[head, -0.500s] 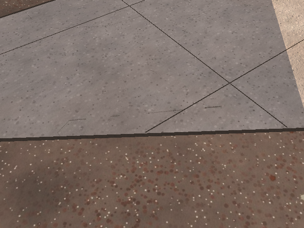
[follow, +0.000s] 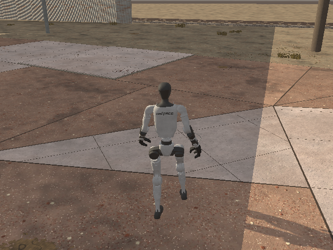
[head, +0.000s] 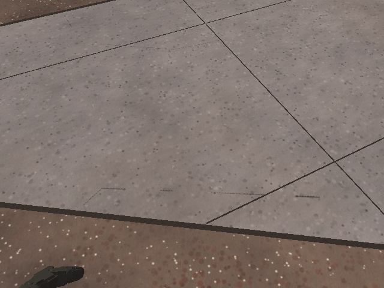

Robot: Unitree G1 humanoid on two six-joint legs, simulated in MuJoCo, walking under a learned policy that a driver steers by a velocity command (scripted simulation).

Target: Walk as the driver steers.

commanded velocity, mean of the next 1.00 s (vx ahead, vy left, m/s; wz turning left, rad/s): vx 0.26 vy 0.00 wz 0.27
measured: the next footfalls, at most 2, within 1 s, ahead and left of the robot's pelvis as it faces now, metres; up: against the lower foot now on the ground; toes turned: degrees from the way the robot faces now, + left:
right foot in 0.12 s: +0.25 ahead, -0.14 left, +0.00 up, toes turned +8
left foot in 0.56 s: +0.38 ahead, +0.14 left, +0.00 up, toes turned +15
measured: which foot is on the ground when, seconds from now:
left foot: down 0.00-0.12, up 0.14-0.54, down 0.56-1.00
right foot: up 0.00-0.10, down 0.12-0.56, up 0.58-0.84, down 0.86-1.00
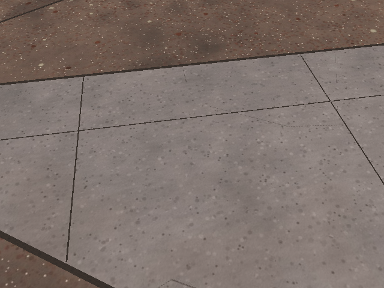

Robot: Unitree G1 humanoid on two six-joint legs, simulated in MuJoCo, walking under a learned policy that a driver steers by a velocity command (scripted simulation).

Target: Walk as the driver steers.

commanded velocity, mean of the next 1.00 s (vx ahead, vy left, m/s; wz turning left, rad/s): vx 0.44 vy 0.00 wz -0.36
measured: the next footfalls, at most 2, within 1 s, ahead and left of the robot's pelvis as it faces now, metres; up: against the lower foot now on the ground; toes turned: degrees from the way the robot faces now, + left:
right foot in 0.56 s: +0.39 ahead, -0.16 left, +0.00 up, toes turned -13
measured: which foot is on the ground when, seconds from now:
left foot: down 0.00-0.56, up 0.58-1.00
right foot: down 0.00-0.12, up 0.14-0.54, down 0.56-1.00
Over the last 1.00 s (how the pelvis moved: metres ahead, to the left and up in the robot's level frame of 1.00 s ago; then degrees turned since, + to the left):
0.34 0.02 -0.01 14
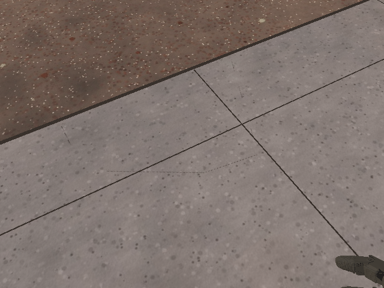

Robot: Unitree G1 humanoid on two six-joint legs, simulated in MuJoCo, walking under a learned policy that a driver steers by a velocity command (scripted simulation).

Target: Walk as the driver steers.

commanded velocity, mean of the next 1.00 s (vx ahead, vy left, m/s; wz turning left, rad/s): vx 0.34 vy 0.00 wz -0.23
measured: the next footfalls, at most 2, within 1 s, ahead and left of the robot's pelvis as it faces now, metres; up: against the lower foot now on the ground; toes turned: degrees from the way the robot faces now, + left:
left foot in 0.08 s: +0.23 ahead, +0.14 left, +0.00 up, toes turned -7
right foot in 0.56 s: +0.46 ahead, -0.17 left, +0.00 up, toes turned -14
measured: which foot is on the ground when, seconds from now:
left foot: up 0.00-0.06, down 0.08-0.56, up 0.58-0.92, down 0.94-1.00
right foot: down 0.00-0.08, up 0.10-0.54, down 0.56-1.00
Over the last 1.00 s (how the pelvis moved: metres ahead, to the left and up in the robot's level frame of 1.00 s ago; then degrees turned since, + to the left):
0.46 -0.10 0.01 -25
